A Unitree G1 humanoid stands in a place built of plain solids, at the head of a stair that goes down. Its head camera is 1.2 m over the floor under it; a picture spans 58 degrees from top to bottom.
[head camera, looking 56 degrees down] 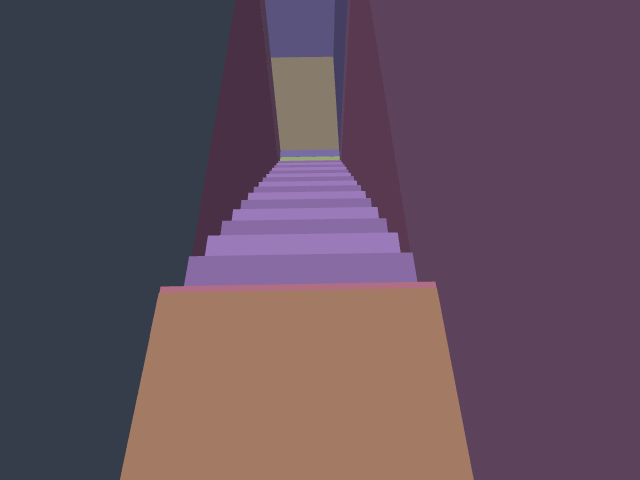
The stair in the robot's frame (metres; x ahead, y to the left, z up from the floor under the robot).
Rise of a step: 0.21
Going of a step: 0.24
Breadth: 0.86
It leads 1 degrees to the left of straight ahead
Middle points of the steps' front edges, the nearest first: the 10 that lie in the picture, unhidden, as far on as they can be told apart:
0.65 0.07 0.00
0.88 0.07 -0.21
1.12 0.08 -0.41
1.36 0.08 -0.62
1.60 0.09 -0.83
1.84 0.09 -1.04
2.08 0.10 -1.25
2.32 0.10 -1.45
2.56 0.11 -1.66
2.80 0.11 -1.87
